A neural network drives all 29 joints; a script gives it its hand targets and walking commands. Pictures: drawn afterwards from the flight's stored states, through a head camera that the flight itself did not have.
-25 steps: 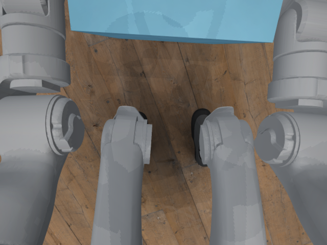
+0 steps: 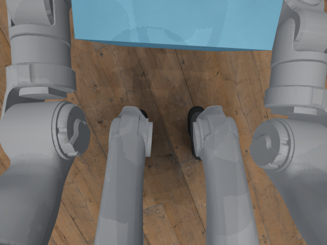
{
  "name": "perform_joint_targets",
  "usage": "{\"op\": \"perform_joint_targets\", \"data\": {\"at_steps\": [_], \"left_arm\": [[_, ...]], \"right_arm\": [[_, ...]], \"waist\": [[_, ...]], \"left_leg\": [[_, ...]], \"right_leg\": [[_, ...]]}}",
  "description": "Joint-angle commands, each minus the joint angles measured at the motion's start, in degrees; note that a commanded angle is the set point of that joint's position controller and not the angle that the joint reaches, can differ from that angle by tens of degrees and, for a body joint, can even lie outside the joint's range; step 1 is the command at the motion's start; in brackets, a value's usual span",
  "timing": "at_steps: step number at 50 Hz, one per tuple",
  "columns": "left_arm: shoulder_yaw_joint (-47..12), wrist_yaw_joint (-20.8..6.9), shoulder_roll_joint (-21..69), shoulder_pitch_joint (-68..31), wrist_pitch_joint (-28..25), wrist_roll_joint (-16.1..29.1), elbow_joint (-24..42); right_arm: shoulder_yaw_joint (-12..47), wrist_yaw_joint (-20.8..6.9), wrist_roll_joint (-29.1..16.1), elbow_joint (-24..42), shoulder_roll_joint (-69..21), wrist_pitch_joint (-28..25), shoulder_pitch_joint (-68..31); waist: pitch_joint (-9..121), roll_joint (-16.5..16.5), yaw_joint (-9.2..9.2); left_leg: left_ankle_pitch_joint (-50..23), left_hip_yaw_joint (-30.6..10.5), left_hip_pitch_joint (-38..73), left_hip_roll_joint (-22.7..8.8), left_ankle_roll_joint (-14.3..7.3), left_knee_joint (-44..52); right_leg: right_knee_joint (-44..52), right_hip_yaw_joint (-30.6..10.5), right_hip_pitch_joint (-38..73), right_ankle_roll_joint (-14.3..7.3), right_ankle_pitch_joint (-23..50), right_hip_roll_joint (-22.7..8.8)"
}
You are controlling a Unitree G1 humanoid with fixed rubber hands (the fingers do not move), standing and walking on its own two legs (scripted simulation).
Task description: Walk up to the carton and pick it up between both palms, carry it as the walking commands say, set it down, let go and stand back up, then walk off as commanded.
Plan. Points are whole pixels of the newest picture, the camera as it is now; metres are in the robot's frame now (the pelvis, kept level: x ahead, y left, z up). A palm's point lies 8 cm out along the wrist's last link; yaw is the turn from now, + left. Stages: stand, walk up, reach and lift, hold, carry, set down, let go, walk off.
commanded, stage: reach and lift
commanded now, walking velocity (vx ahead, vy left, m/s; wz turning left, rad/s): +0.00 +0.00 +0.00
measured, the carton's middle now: out of the picture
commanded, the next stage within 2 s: none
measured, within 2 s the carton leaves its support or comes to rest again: neither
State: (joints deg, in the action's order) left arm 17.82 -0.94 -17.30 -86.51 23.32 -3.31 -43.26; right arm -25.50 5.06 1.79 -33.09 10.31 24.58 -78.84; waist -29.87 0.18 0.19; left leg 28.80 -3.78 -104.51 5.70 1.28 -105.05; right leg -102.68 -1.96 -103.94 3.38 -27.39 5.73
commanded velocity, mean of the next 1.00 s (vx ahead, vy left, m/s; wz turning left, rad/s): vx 0.00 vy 0.00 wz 0.00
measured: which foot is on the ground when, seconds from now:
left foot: down 0.00-1.00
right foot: down 0.00-1.00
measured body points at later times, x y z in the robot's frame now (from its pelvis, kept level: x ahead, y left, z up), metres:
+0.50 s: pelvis +0.00 +0.00 +0.05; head +0.35 +0.01 +0.32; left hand +0.57 +0.17 -0.06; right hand +0.54 -0.17 -0.07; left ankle +0.13 +0.11 -0.45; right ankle +0.14 -0.13 -0.45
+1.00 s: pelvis +0.00 +0.00 +0.10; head +0.32 +0.01 +0.41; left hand +0.54 +0.17 +0.01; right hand +0.52 -0.18 +0.01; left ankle +0.13 +0.11 -0.45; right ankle +0.14 -0.13 -0.45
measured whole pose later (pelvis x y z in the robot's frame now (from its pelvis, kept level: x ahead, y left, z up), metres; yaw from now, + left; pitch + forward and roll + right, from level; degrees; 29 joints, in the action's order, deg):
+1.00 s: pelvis +0.00 +0.00 +0.10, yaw +1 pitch +22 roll -2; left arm 18.7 -1.1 -10.9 -71.3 23.9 -4.7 -37.6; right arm -24.9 2.6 3.8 -28.0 6.5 25.3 -63.6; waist -25.5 1.2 -0.8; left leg 23.9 -5.4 -81.7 6.0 1.1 -84.2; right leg -81.8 -3.4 -80.9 3.0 -22.7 5.6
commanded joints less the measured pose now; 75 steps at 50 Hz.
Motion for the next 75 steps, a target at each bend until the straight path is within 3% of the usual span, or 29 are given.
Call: {"op": "perform_joint_targets", "data": {"at_steps": [1,7,8,9,11,12,14,17,20,22,26,27,29,30,33,41,42,46,47,48,50,52,58,60,65,67,70,74,75], "left_arm": [[-27.36,-16.41,58.18,-32.32,-0.80,10.21,7.02],[-28.73,-16.52,59.28,-31.07,-0.16,10.77,8.58],[-27.16,-16.63,60.79,-27.74,0.09,9.83,4.47],[-27.80,-16.70,59.97,-29.44,-0.14,10.08,7.49],[-29.03,-16.75,59.79,-29.75,-0.51,10.69,10.46],[-26.87,-16.83,60.17,-27.19,-0.30,9.28,4.62],[-29.04,-16.74,60.80,-29.28,-0.59,11.21,9.82],[-28.94,-16.47,61.04,-27.60,-0.29,10.09,7.10],[-30.41,-16.19,61.57,-30.84,-0.77,11.05,12.69],[-29.45,-16.41,61.20,-26.99,-0.41,10.24,7.65],[-30.40,-16.50,62.01,-26.99,-0.35,10.80,8.92],[-30.18,-16.17,61.79,-26.61,-0.51,10.99,10.59],[-30.18,-16.57,63.32,-23.42,-0.15,10.52,8.75],[-29.70,-16.58,64.32,-24.44,0.15,10.59,7.44],[-30.81,-16.14,63.37,-25.23,-0.66,10.32,11.04],[-31.15,-16.63,64.80,-22.28,-0.65,10.46,10.93],[-32.06,-16.87,65.48,-22.85,-0.56,10.36,11.31],[-30.22,-17.15,66.26,-19.00,-0.70,8.76,7.02],[-32.28,-16.96,67.40,-20.44,-0.93,10.11,12.41],[-31.63,-16.87,66.18,-20.63,-1.19,9.56,11.47],[-31.21,-16.98,67.09,-19.04,-1.06,9.24,12.36],[-29.32,-17.35,68.08,-16.63,-1.05,7.85,8.12],[-27.93,-17.48,73.44,-9.82,-1.87,6.02,6.37],[-22.96,-17.26,73.51,-3.45,-1.84,2.94,-0.41],[-17.81,-18.15,73.12,1.69,-2.44,-1.52,-2.30],[-19.60,-18.33,71.78,1.64,-2.83,-1.26,1.85],[-18.29,-18.28,72.50,8.74,-2.76,-2.11,0.06],[-21.19,-17.98,74.26,14.46,-2.94,-2.96,1.40],[-23.83,-17.70,74.63,15.05,-3.49,-1.43,6.23]], "right_arm": [[32.00,-15.88,-10.04,8.63,-55.04,-1.83,-46.96],[33.65,-16.35,-10.82,10.85,-57.60,-1.14,-46.10],[32.71,-16.40,-9.90,8.49,-56.93,-1.05,-44.66],[32.52,-16.61,-9.59,8.56,-56.84,-1.01,-44.60],[34.03,-16.76,-10.70,11.14,-58.81,-0.98,-43.03],[33.04,-16.85,-9.68,7.99,-58.71,-1.16,-43.72],[35.85,-16.46,-10.95,14.61,-57.72,-1.62,-46.32],[34.11,-17.24,-9.96,10.12,-57.90,-1.26,-43.22],[35.08,-17.61,-10.86,11.42,-59.36,-1.12,-42.52],[34.96,-17.70,-10.27,10.30,-58.55,-1.22,-42.16],[35.81,-17.68,-9.86,10.45,-59.57,-0.96,-40.59],[37.10,-17.67,-11.48,14.47,-59.12,-1.24,-42.83],[37.80,-17.78,-10.79,13.60,-60.77,-0.88,-41.16],[36.78,-17.85,-10.27,13.74,-58.29,-1.33,-42.33],[37.00,-18.27,-10.44,11.76,-61.42,-1.02,-38.12],[38.30,-18.72,-10.69,14.24,-61.41,-1.18,-37.30],[37.15,-18.69,-9.57,12.66,-60.68,-1.10,-35.68],[36.92,-19.47,-8.35,8.91,-62.21,-1.31,-32.56],[38.36,-19.25,-9.79,14.09,-62.74,-1.67,-32.97],[38.24,-19.14,-9.89,13.68,-62.09,-1.79,-34.47],[39.50,-19.41,-10.09,15.82,-63.41,-1.73,-34.81],[37.35,-19.76,-8.13,8.71,-64.65,-1.35,-29.95],[34.05,-20.23,-5.66,5.39,-68.68,-2.59,-20.03],[30.27,-20.45,-2.90,1.58,-67.80,-2.69,-16.00],[24.10,-21.04,1.46,-2.59,-67.27,-3.29,-10.39],[26.00,-21.36,0.98,-0.59,-69.24,-3.44,-8.92],[25.52,-21.68,2.58,-0.75,-67.98,-3.85,-3.48],[27.66,-22.49,2.26,2.14,-68.51,-4.66,0.29],[29.67,-22.78,2.07,3.39,-69.83,-4.69,4.20]], "waist": [[123.09,2.92,-1.84],[129.54,1.95,-1.35],[123.88,2.00,-1.98],[123.93,2.53,-2.77],[129.05,2.46,-1.28],[121.73,1.57,-1.08],[130.35,0.39,-1.90],[123.36,2.40,-2.33],[130.11,3.38,-2.51],[125.39,2.68,-1.51],[126.98,0.91,-3.08],[129.73,1.78,-1.55],[129.16,0.33,-1.55],[127.66,1.89,-3.12],[129.12,1.66,-1.69],[128.62,1.09,-2.25],[128.05,1.95,-3.74],[119.70,1.27,-2.77],[127.08,2.80,-3.87],[124.55,3.07,-1.86],[126.65,0.51,-2.30],[117.16,0.36,-2.44],[104.31,2.88,-3.89],[90.79,1.90,-3.96],[78.04,2.91,-4.34],[81.61,3.46,-2.61],[78.42,1.17,-3.16],[78.88,2.86,-2.41],[82.32,2.39,-3.17]], "left_leg": [[-14.24,5.90,35.79,1.66,-1.26,11.97],[-15.82,5.64,40.26,1.83,-1.08,14.22],[-14.32,5.73,37.77,1.79,-1.26,14.74],[-13.77,5.56,38.00,1.88,-1.00,15.02],[-16.40,6.45,40.28,2.38,-1.04,15.47],[-13.59,5.20,37.67,2.01,-1.45,16.11],[-16.68,5.47,40.63,2.38,-1.34,16.04],[-13.46,4.67,41.82,1.86,-1.01,18.44],[-14.78,5.04,45.95,1.91,-0.84,19.43],[-14.30,5.50,44.00,2.01,-0.75,19.67],[-14.02,4.85,44.49,2.02,-0.83,20.61],[-15.84,5.15,47.34,2.18,-1.23,21.28],[-14.91,5.01,47.62,2.34,-1.06,22.35],[-13.68,4.05,47.73,2.33,-1.22,22.83],[-15.96,5.00,50.21,2.26,-1.09,24.03],[-15.02,4.32,53.06,2.37,-1.46,28.32],[-14.73,3.71,53.69,2.14,-1.23,28.55],[-12.69,3.59,51.45,1.96,-1.11,30.20],[-17.45,3.71,55.49,2.07,-1.05,29.93],[-16.19,3.97,54.92,2.22,-1.14,30.30],[-15.63,3.47,56.20,2.44,-1.57,31.53],[-12.21,3.36,51.92,2.32,-1.78,33.55],[-16.15,2.68,53.03,2.07,-0.95,37.12],[-12.84,1.84,49.59,1.46,-1.91,39.46],[-8.46,2.57,44.87,1.58,-1.95,44.06],[-11.33,2.27,47.85,1.52,-2.12,45.52],[-14.93,1.43,50.65,1.28,-2.08,47.78],[-21.52,0.53,58.60,0.90,-1.67,50.30],[-27.20,0.00,61.92,0.73,-1.51,50.88]], "right_leg": [[7.07,7.97,36.06,-2.06,14.85,2.70],[9.24,8.06,41.06,-1.88,16.72,3.21],[10.08,7.80,39.79,-1.80,15.06,2.92],[10.26,8.04,39.06,-1.72,14.63,2.84],[11.46,7.33,43.72,-1.65,17.71,3.27],[10.95,7.73,38.46,-1.75,14.31,2.87],[11.83,7.25,45.56,-1.58,17.96,3.34],[13.77,7.42,40.65,-1.89,14.16,2.96],[14.85,7.46,44.09,-1.87,15.02,3.10],[15.43,7.43,42.37,-1.83,14.33,2.79],[16.71,7.30,45.34,-1.75,14.66,3.24],[17.22,7.01,47.18,-1.48,16.14,2.99],[18.51,7.21,48.38,-1.38,15.05,3.07],[18.47,7.18,46.97,-1.64,14.02,3.09],[20.35,6.64,48.28,-1.51,15.62,3.38],[24.26,6.62,53.51,-1.24,15.38,3.09],[24.21,6.84,52.83,-1.59,14.94,3.13],[26.03,6.72,49.02,-1.48,12.13,2.74],[26.56,6.16,55.20,-1.40,17.77,3.19],[27.00,5.53,53.07,-1.47,15.70,2.50],[28.06,6.12,55.73,-1.13,14.94,3.03],[29.41,6.17,53.21,-1.12,11.73,2.61],[33.60,5.71,50.12,-1.32,15.36,2.42],[35.36,5.41,44.72,-1.18,11.93,2.02],[40.64,3.93,44.92,-2.24,9.07,1.12],[41.38,3.56,49.51,-2.25,12.87,1.22],[43.76,3.34,51.28,-2.74,15.50,1.68],[46.18,3.03,52.29,-2.97,19.64,1.77],[46.86,2.71,55.73,-2.83,24.66,2.10]]}}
